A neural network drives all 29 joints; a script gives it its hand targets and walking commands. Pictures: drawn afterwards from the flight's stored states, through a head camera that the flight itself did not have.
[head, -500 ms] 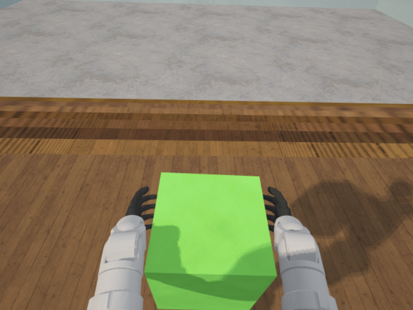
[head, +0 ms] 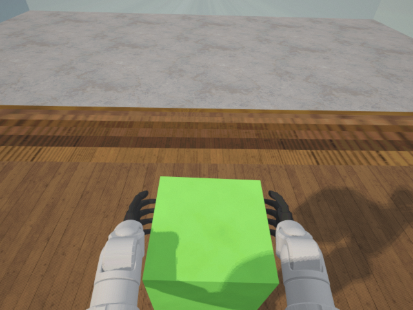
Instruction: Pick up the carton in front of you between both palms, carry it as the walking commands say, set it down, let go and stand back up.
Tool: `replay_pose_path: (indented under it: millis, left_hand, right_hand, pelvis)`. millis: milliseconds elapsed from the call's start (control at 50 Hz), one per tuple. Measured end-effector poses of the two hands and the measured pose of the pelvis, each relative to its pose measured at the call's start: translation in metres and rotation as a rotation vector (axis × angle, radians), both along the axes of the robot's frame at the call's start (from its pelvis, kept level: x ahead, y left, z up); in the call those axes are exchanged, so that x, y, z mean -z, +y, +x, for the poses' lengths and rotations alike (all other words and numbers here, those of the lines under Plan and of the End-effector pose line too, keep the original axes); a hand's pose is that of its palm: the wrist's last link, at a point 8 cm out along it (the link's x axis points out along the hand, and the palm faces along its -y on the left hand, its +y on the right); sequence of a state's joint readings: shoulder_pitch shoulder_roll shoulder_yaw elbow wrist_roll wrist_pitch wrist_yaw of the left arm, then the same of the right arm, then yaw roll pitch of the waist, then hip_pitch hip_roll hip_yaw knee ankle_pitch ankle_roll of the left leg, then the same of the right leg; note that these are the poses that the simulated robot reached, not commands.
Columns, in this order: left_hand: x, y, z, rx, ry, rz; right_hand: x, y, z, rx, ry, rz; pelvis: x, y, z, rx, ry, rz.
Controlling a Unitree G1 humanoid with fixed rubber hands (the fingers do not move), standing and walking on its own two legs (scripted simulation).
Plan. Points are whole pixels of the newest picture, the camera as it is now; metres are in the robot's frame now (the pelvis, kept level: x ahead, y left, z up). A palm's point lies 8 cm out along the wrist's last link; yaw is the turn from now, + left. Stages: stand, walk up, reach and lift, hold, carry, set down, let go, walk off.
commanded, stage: hold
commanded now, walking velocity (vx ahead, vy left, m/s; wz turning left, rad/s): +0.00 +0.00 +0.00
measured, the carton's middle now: (206, 250) +0.28 +0.00 -0.04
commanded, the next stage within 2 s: carry in 1.42 s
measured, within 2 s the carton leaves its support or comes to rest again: neither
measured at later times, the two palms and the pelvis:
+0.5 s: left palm (131, 228) +0.27 +0.15 +0.05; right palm (285, 229) +0.28 -0.15 +0.05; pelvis -0.02 +0.00 +0.00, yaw +0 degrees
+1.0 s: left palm (132, 228) +0.28 +0.15 +0.04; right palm (285, 228) +0.28 -0.15 +0.05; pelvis +0.00 +0.00 +0.00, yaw +0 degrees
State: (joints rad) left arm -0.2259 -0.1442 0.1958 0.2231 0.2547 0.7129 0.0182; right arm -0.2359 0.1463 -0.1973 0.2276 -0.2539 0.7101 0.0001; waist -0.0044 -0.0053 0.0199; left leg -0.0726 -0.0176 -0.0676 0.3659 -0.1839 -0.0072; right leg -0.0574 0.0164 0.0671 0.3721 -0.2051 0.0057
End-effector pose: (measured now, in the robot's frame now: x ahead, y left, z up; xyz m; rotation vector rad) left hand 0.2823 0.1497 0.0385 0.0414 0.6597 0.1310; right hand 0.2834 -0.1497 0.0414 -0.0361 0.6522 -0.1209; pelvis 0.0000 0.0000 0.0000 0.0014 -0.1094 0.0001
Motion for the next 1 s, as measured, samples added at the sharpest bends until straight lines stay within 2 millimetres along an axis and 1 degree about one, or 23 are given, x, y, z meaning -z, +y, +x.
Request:
replay_pose_path:
  millis: [100, 240, 400, 700, 1000]
  left_hand:
    - [-0.008, -0.001, -0.005, 0.002, -0.006, 0.0]
    - [-0.004, 0.0, -0.011, -0.002, 0.018, -0.007]
    - [-0.006, 0.001, -0.01, -0.011, 0.006, -0.018]
    - [-0.006, 0.001, -0.004, 0.001, 0.008, -0.006]
    - [-0.005, 0.0, -0.006, 0.005, 0.016, 0.004]
  right_hand:
    - [-0.008, -0.001, -0.006, 0.002, -0.006, 0.001]
    - [-0.004, 0.0, -0.011, 0.008, 0.018, 0.009]
    - [-0.006, 0.001, -0.01, 0.013, 0.006, 0.017]
    - [-0.006, 0.001, -0.006, 0.009, 0.008, 0.006]
    - [-0.005, 0.0, -0.006, -0.001, 0.015, -0.004]
  pelvis:
    - [-0.001, 0.0, -0.002, 0.0, -0.018, 0.0]
    - [0.001, 0.0, -0.011, 0.002, -0.033, 0.0]
    - [0.003, 0.001, -0.016, 0.002, -0.032, 0.0]
    - [0.001, 0.002, -0.008, 0.002, -0.028, 0.0]
    - [0.0, 0.001, -0.003, 0.002, -0.023, 0.0]
